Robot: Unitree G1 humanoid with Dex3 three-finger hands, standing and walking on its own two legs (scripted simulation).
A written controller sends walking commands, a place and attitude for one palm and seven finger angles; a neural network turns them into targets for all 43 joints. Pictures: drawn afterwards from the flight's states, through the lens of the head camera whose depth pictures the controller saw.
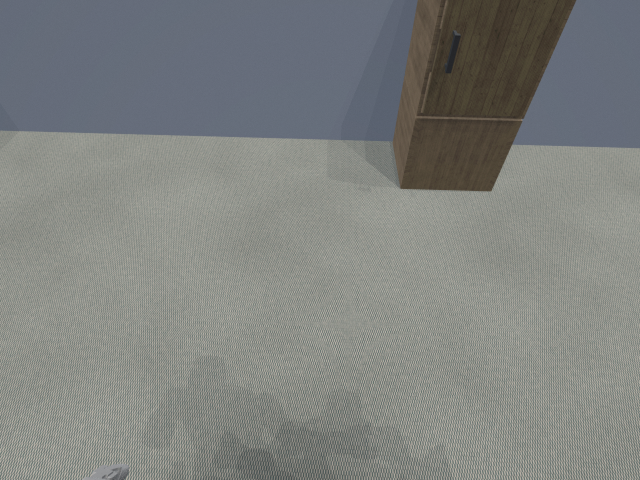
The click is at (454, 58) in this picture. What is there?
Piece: cupboard door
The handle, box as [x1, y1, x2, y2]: [444, 30, 460, 72]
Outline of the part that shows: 455,30 453,30 452,33 454,36 448,59 444,65 445,72 450,72 460,36 459,33 457,33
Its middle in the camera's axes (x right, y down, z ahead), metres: +0.47 -0.67 +1.38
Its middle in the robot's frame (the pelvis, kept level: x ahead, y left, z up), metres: +1.50 -0.39 -0.09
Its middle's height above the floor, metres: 0.68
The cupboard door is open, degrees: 0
